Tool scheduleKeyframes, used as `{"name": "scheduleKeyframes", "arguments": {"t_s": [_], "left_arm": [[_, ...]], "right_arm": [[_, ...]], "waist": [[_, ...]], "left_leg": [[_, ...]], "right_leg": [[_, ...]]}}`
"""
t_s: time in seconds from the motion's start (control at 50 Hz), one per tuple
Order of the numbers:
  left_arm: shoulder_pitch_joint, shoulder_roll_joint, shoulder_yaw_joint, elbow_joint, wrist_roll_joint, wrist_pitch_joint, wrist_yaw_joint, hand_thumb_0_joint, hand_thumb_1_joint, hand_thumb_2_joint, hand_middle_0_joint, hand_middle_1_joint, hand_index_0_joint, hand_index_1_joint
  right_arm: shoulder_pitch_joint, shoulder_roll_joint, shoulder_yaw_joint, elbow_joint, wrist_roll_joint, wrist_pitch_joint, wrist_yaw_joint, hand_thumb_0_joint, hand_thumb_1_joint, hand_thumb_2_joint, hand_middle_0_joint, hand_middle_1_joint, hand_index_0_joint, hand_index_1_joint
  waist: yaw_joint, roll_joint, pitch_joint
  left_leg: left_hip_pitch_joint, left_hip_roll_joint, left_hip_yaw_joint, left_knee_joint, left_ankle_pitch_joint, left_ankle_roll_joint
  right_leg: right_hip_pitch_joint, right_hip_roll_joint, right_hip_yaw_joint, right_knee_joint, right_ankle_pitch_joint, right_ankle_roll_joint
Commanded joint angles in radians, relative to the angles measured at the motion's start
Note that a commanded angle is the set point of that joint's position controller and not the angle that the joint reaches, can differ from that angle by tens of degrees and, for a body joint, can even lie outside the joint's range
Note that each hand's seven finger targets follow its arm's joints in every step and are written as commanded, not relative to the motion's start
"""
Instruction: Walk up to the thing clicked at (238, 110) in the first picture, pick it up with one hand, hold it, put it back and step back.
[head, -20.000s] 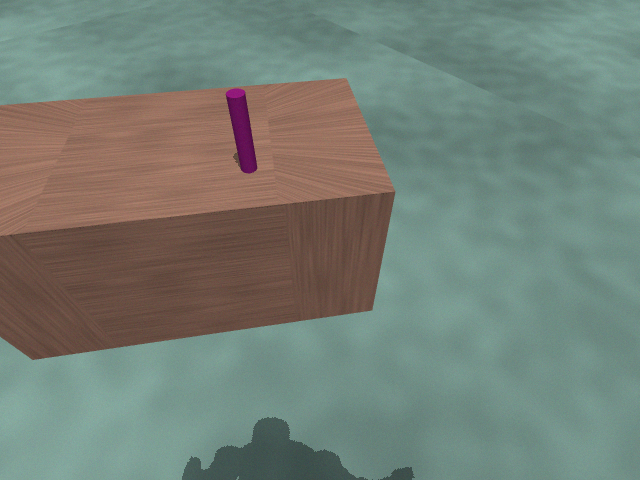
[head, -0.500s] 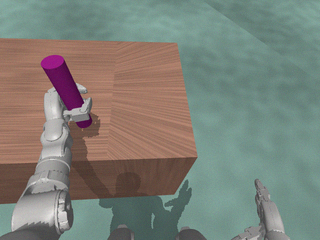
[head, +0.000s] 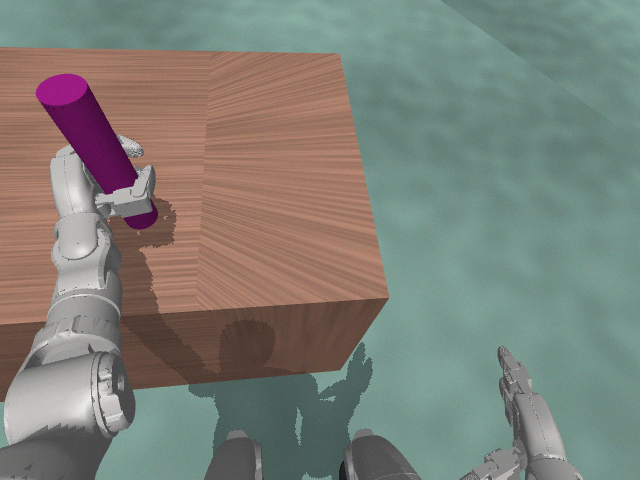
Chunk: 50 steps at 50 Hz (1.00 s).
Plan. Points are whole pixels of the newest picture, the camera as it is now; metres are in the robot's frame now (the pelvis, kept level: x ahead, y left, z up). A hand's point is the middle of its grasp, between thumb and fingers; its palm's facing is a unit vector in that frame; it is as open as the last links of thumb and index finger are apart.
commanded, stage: lower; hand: left
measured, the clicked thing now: (110, 166) +0.48 +0.23 +0.08
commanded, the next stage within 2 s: loosen in 1.02 s
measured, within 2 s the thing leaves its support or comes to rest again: rests again in 0.84 s
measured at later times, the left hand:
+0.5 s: hand (140, 191) +0.50 +0.22 +0.00, palm faces +0.24 -0.97 -0.02, open 5.9 cm
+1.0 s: hand (146, 201) +0.51 +0.22 -0.03, palm faces +0.22 -0.97 -0.04, open 5.9 cm
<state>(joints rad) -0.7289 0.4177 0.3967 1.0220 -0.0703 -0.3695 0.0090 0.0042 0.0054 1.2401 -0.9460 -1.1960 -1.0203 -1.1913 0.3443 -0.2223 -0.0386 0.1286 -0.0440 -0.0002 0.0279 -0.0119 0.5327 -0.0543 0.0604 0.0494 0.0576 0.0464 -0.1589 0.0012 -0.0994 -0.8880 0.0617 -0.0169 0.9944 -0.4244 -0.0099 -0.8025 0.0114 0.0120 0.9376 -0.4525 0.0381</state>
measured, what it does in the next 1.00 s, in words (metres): stands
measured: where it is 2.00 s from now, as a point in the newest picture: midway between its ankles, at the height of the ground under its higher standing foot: outside the picture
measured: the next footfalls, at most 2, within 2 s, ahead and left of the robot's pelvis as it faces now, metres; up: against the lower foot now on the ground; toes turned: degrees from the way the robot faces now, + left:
none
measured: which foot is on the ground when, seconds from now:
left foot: down 0.00-1.00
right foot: down 0.00-1.00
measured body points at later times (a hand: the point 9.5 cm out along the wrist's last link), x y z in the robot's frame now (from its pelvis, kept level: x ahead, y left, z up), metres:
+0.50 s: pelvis -0.01 +0.00 -0.03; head +0.13 +0.04 +0.40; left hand +0.48 +0.27 +0.01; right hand +0.15 -0.26 -0.04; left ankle +0.02 +0.12 -0.68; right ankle +0.00 -0.15 -0.68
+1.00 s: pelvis +0.00 +0.00 -0.04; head +0.15 +0.04 +0.38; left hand +0.49 +0.27 -0.02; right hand +0.16 -0.26 -0.04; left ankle +0.02 +0.12 -0.68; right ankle +0.00 -0.15 -0.68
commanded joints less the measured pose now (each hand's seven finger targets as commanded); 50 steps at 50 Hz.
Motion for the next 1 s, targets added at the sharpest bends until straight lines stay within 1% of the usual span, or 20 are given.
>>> {"name": "scheduleKeyframes", "arguments": {"t_s": [0.0,0.06,0.08,0.12,0.16,0.2,0.24,0.34,0.4,0.46,0.54,0.6,0.66,0.68,0.76,0.8,0.86,0.9,0.96,0.98], "left_arm": [[-0.546,0.306,0.04,-0.291,-0.008,-0.115,-0.002,0.0,0.538,1.343,-1.366,-1.438,-1.379,-1.439],[-0.54,0.293,0.033,-0.216,-0.003,-0.112,-0.013,0.0,0.536,1.324,-1.356,-1.438,-1.365,-1.441],[-0.475,0.267,0.026,-0.09,-0.002,-0.102,-0.023,0.0,0.528,1.335,-1.365,-1.448,-1.374,-1.451],[-0.522,0.33,0.052,-0.137,0.007,-0.119,-0.027,0.0,0.524,1.33,-1.374,-1.448,-1.381,-1.452],[-0.524,0.291,0.034,-0.089,0.01,-0.125,-0.032,0.0,0.541,1.336,-1.373,-1.454,-1.383,-1.455],[-0.574,0.373,0.077,-0.182,0.014,-0.149,-0.026,0.0,0.575,1.326,-1.383,-1.452,-1.395,-1.45],[-0.549,0.336,0.059,-0.113,0.013,-0.149,-0.029,0.0,0.573,1.332,-1.374,-1.455,-1.387,-1.453],[-0.604,0.411,0.085,-0.171,0.012,-0.175,-0.048,0.0,0.548,1.318,-1.371,-1.44,-1.38,-1.441],[-0.604,0.418,0.093,-0.165,0.014,-0.184,-0.043,0.0,0.565,1.328,-1.368,-1.436,-1.374,-1.441],[-0.588,0.394,0.086,-0.13,0.013,-0.185,-0.04,0.0,0.605,1.337,-1.362,-1.432,-1.367,-1.436],[-0.582,0.437,0.099,-0.147,0.039,-0.193,-0.042,0.0,0.623,1.353,-1.388,-1.455,-1.393,-1.458],[-0.525,0.386,0.087,-0.098,0.021,-0.18,-0.056,0.0,0.601,1.357,-1.393,-1.467,-1.4,-1.47],[-0.552,0.429,0.102,-0.169,0.027,-0.189,-0.059,0.0,0.625,1.376,-1.392,-1.474,-1.399,-1.477],[-0.524,0.389,0.093,-0.1,0.025,-0.186,-0.062,0.0,0.623,1.38,-1.403,-1.479,-1.409,-1.483],[-0.511,0.4,0.102,-0.162,0.022,-0.192,-0.064,0.0,0.626,1.4,-1.406,-1.493,-1.412,-1.497],[-0.502,0.369,0.092,-0.11,0.016,-0.193,-0.068,0.0,0.59,1.383,-1.392,-1.478,-1.398,-1.483],[-0.518,0.425,0.112,-0.157,0.028,-0.202,-0.057,0.0,0.593,1.398,-1.403,-1.491,-1.408,-1.498],[-0.507,0.386,0.094,-0.121,0.026,-0.204,-0.059,0.0,0.581,1.395,-1.392,-1.486,-1.398,-1.492],[-0.551,0.433,0.115,-0.196,0.029,-0.217,-0.051,0.0,0.557,1.4,-1.387,-1.489,-1.392,-1.496],[-0.536,0.391,0.095,-0.139,0.029,-0.21,-0.055,0.0,0.554,1.403,-1.403,-1.501,-1.409,-1.507]], "right_arm": [[-0.002,-0.141,-0.071,-0.212,0.002,-0.042,-0.011,0.0,0.545,-0.051,0.05,0.05,0.05,0.05],[0.016,-0.136,-0.059,-0.199,0.001,-0.034,-0.012,0.0,0.54,-0.053,0.049,0.05,0.049,0.05],[-0.002,-0.154,-0.075,-0.202,0.002,-0.034,-0.014,0.0,0.54,-0.053,0.049,0.05,0.049,0.05],[-0.004,-0.166,-0.081,-0.195,-0.002,-0.032,-0.013,0.0,0.543,-0.052,0.049,0.05,0.049,0.05],[0.007,-0.152,-0.068,-0.193,-0.007,-0.03,-0.008,0.0,0.551,-0.049,0.049,0.05,0.049,0.05],[-0.004,-0.165,-0.082,-0.21,-0.008,-0.034,-0.006,0.0,0.551,-0.048,0.049,0.05,0.049,0.05],[0.005,-0.174,-0.083,-0.251,-0.009,-0.035,-0.004,0.0,0.546,-0.05,0.05,0.05,0.049,0.05],[-0.005,-0.189,-0.089,-0.273,-0.008,-0.037,-0.008,0.0,0.535,-0.054,0.05,0.05,0.049,0.05],[0.02,-0.177,-0.077,-0.239,-0.012,-0.035,-0.005,0.0,0.531,-0.055,0.05,0.05,0.049,0.05],[-0.003,-0.198,-0.088,-0.317,-0.013,-0.037,-0.005,0.0,0.537,-0.055,0.05,0.05,0.049,0.05],[0.034,-0.175,-0.068,-0.263,-0.017,-0.027,0.001,0.0,0.536,-0.055,0.05,0.05,0.049,0.05],[0.028,-0.202,-0.086,-0.314,-0.015,-0.03,0.003,0.0,0.534,-0.054,0.05,0.05,0.049,0.05],[0.069,-0.181,-0.07,-0.289,-0.018,-0.029,0.009,0.0,0.541,-0.053,0.05,0.05,0.049,0.05],[0.058,-0.185,-0.068,-0.319,-0.019,-0.029,0.01,0.0,0.539,-0.055,0.05,0.05,0.049,0.05],[0.064,-0.173,-0.057,-0.322,-0.017,-0.028,0.013,0.0,0.541,-0.054,0.05,0.05,0.05,0.05],[0.045,-0.191,-0.071,-0.363,-0.02,-0.031,0.011,0.0,0.541,-0.054,0.05,0.05,0.049,0.05],[0.076,-0.198,-0.081,-0.341,-0.02,-0.027,0.011,0.0,0.537,-0.056,0.05,0.05,0.049,0.05],[0.082,-0.194,-0.075,-0.338,-0.024,-0.028,0.011,0.0,0.537,-0.056,0.049,0.05,0.049,0.05],[0.081,-0.189,-0.073,-0.357,-0.022,-0.025,0.013,0.0,0.538,-0.056,0.049,0.05,0.049,0.05],[0.077,-0.182,-0.069,-0.359,-0.021,-0.027,0.014,0.0,0.538,-0.055,0.05,0.05,0.049,0.05]], "waist": [[-0.002,0.149,-0.572],[-0.022,0.134,-0.544],[-0.034,0.106,-0.5],[-0.03,0.165,-0.504],[-0.043,0.161,-0.472],[-0.037,0.202,-0.544],[-0.064,0.168,-0.552],[-0.069,0.222,-0.639],[-0.067,0.238,-0.614],[-0.084,0.233,-0.649],[-0.066,0.274,-0.603],[-0.078,0.255,-0.624],[-0.071,0.3,-0.651],[-0.089,0.26,-0.63],[-0.072,0.271,-0.646],[-0.091,0.25,-0.645],[-0.084,0.274,-0.644],[-0.098,0.267,-0.626],[-0.087,0.289,-0.675],[-0.105,0.273,-0.646]], "left_leg": [[0.396,-0.022,-0.008,-0.065,0.374,0.026],[0.335,-0.024,-0.006,-0.047,0.35,0.034],[0.316,-0.022,-0.007,-0.041,0.338,0.035],[0.314,-0.021,-0.01,-0.031,0.33,0.029],[0.305,-0.019,-0.015,-0.027,0.292,0.025],[0.326,-0.018,-0.019,-0.014,0.296,0.024],[0.313,-0.016,-0.022,0.003,0.318,0.027],[0.325,-0.016,-0.026,0.042,0.354,0.027],[0.27,-0.02,-0.024,0.047,0.289,0.027],[0.305,-0.012,-0.037,0.059,0.339,0.02],[0.277,-0.013,-0.038,0.07,0.36,0.013],[0.305,-0.005,-0.048,0.08,0.408,0.011],[0.326,-0.004,-0.046,0.101,0.48,0.007],[0.308,-0.001,-0.051,0.103,0.466,0.009],[0.269,-0.009,-0.039,0.116,0.466,0.018],[0.281,-0.002,-0.05,0.118,0.463,0.015],[0.275,-0.009,-0.042,0.128,0.452,0.018],[0.262,-0.007,-0.045,0.129,0.432,0.017],[0.291,-0.01,-0.043,0.14,0.457,0.018],[0.267,-0.009,-0.043,0.14,0.431,0.02]], "right_leg": [[0.139,0.017,-0.037,-0.069,0.376,-0.043],[0.125,0.015,-0.029,-0.062,0.383,-0.038],[0.094,0.017,-0.033,-0.06,0.367,-0.039],[0.047,0.018,-0.034,-0.048,0.335,-0.046],[-0.002,0.023,-0.044,-0.038,0.288,-0.051],[-0.001,0.023,-0.044,-0.021,0.285,-0.052],[0.008,0.027,-0.048,-0.009,0.311,-0.048],[-0.008,0.028,-0.043,0.025,0.334,-0.046],[-0.023,0.025,-0.037,0.035,0.288,-0.047],[-0.05,0.033,-0.054,0.051,0.301,-0.053],[-0.084,0.035,-0.056,0.071,0.299,-0.058],[-0.093,0.04,-0.062,0.082,0.316,-0.059],[-0.096,0.04,-0.063,0.1,0.359,-0.058],[-0.109,0.043,-0.067,0.1,0.347,-0.058],[-0.072,0.036,-0.054,0.111,0.388,-0.053],[-0.102,0.041,-0.061,0.114,0.361,-0.055],[-0.105,0.037,-0.054,0.119,0.364,-0.053],[-0.118,0.038,-0.055,0.122,0.348,-0.054],[-0.113,0.038,-0.055,0.129,0.361,-0.053],[-0.123,0.037,-0.056,0.129,0.351,-0.053]]}}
